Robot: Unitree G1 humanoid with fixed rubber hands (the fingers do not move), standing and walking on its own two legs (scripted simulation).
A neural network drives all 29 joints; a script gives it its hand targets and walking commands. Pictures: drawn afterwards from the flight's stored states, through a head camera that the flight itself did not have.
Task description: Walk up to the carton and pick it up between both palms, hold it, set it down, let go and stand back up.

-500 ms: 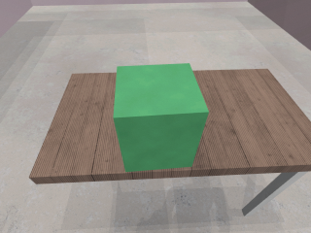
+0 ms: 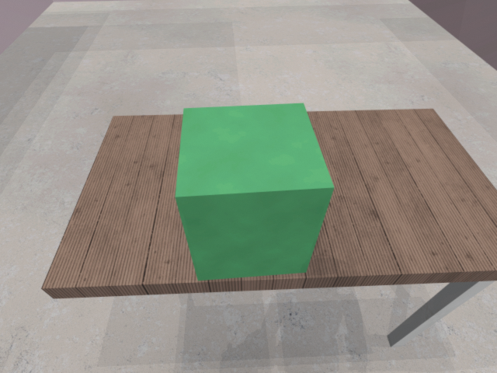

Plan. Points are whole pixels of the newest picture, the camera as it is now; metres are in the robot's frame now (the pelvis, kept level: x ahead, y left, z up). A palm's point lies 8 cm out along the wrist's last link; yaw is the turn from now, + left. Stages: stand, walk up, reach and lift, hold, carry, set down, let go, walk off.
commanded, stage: stand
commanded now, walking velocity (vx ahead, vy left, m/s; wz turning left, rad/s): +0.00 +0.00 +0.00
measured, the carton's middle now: (248, 195) +0.41 +0.02 +0.05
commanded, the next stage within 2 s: none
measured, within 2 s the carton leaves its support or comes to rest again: neither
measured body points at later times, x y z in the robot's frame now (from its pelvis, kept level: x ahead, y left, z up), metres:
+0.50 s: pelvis +0.01 +0.00 +0.00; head +0.01 +0.00 +0.45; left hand +0.01 +0.23 -0.15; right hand +0.01 -0.24 -0.15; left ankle +0.03 +0.12 -0.74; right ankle -0.01 -0.11 -0.74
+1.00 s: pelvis +0.01 +0.00 +0.00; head +0.02 +0.00 +0.45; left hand +0.00 +0.23 -0.15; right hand +0.01 -0.23 -0.15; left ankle +0.03 +0.12 -0.74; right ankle -0.01 -0.11 -0.74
